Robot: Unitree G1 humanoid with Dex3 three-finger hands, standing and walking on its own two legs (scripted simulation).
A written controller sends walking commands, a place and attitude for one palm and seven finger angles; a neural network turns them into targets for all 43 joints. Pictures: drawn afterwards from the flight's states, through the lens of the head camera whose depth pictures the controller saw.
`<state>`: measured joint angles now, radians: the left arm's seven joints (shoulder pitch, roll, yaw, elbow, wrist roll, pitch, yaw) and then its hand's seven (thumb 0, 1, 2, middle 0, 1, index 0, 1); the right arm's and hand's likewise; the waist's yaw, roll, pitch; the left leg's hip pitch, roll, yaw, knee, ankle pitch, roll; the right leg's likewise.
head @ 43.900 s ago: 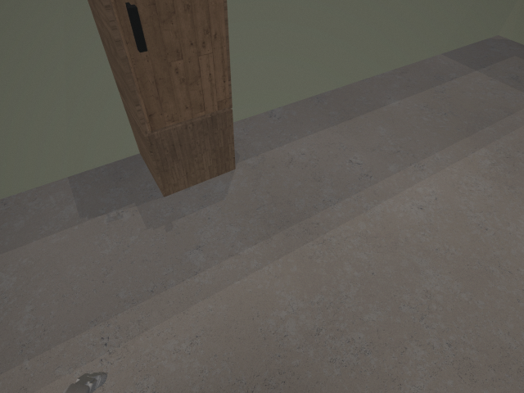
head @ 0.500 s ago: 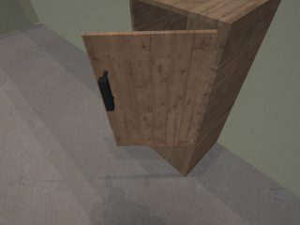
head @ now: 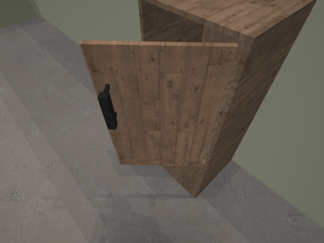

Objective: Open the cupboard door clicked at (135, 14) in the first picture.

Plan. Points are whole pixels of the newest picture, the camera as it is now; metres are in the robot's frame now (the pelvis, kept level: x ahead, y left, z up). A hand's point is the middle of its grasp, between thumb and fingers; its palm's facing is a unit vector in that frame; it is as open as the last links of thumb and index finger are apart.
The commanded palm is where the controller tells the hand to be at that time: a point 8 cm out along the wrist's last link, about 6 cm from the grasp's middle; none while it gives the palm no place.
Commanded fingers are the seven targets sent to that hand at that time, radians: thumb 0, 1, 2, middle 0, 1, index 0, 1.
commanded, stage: shuffle to correct the standing spot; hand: left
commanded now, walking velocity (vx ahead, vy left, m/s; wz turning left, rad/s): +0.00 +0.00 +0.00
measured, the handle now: (110, 106) +0.47 +0.19 +0.06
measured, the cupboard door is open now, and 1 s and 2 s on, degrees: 45 45 45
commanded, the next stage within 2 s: come to a stop and stand still in 0.42 s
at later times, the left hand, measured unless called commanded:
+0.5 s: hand out of the picture +0.03 +0.16 -0.18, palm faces +0.00 -0.97 -0.25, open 7.4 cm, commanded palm none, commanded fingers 0.00 0.90 0.90 -0.20 -0.30 -0.20 -0.30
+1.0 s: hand out of the picture -0.04 +0.17 -0.17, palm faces +0.03 -0.98 -0.18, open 7.4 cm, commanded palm none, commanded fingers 0.00 0.90 0.90 -0.20 -0.30 -0.20 -0.30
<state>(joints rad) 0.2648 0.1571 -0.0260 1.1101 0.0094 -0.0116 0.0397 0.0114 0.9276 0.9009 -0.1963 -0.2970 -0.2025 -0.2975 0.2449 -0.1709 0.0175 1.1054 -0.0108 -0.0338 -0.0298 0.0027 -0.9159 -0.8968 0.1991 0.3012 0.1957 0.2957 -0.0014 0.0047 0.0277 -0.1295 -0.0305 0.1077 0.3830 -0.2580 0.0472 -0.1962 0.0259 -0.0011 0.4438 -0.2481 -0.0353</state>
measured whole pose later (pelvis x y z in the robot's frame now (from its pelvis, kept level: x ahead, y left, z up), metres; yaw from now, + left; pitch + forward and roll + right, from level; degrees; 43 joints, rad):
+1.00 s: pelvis -0.08 -0.01 +0.00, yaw +1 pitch +1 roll -1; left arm 0.25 0.18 0.05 1.01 0.02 0.03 0.01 0.01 0.91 0.90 -0.19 -0.30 -0.20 -0.30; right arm 0.42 -0.08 0.02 1.09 -0.05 -0.03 -0.04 0.00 -0.91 -0.90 0.20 0.30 0.20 0.30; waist -0.03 -0.01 0.03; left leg -0.10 0.01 -0.01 0.37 -0.30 0.03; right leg -0.39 -0.01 -0.03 0.85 -0.46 -0.02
